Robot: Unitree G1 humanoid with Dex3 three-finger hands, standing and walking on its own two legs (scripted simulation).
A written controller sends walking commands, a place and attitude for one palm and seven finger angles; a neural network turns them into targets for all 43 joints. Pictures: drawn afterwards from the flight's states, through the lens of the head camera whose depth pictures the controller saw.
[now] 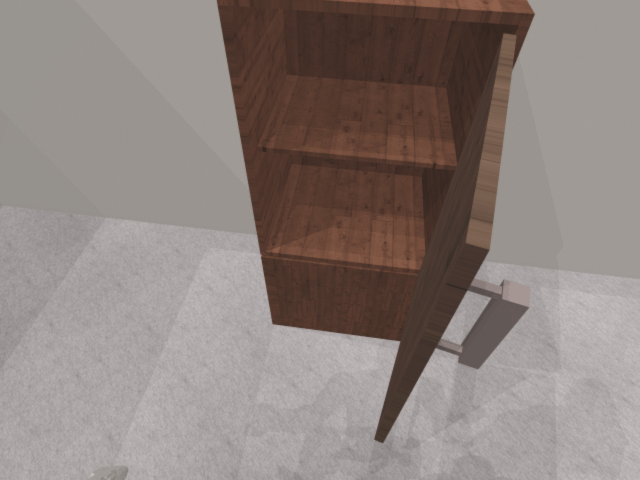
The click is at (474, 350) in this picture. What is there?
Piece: cupboard door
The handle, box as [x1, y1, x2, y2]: [436, 278, 529, 368]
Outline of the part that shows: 528,286 505,279 499,286 474,278 467,290 489,296 491,299 460,345 440,339 436,347 458,355 458,362 478,368 528,308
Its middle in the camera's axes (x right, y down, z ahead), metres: +0.17 +0.10 +0.44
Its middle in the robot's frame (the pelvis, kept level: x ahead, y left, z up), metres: +0.28 -0.15 +0.08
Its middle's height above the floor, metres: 0.85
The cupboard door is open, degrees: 77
